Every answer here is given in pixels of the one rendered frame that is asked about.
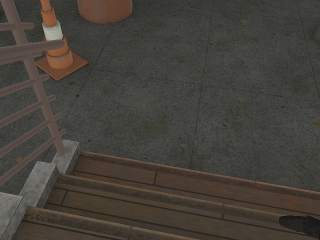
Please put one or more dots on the right robot hand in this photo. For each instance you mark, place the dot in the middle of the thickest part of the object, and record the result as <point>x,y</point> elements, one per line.
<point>308,225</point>

